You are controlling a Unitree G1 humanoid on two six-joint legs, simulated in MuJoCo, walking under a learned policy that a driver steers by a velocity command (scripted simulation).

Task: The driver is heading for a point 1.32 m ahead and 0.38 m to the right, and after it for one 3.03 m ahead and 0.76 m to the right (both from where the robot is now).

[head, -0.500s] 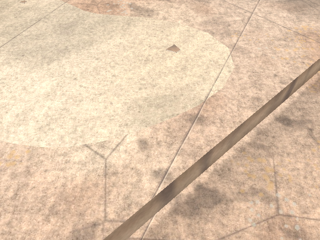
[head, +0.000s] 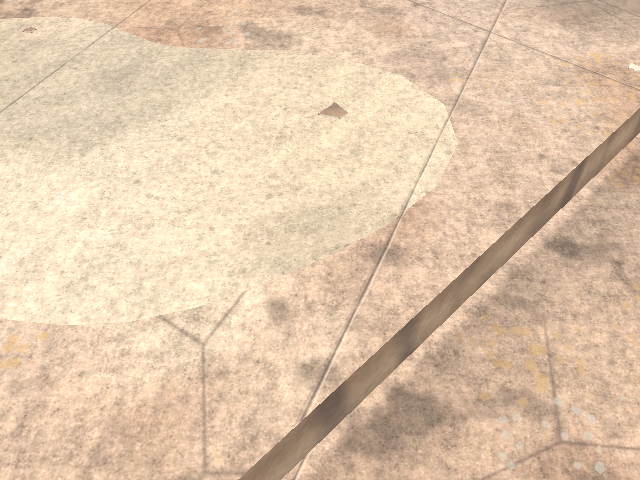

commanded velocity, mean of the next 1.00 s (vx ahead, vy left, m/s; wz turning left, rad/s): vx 0.46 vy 0.00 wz -0.13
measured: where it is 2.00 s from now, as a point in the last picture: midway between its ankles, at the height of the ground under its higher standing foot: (467, 272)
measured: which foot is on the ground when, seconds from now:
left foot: down 0.00-0.12, up 0.14-0.56, down 0.58-1.00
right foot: up 0.00-0.10, down 0.12-0.58, up 0.60-1.00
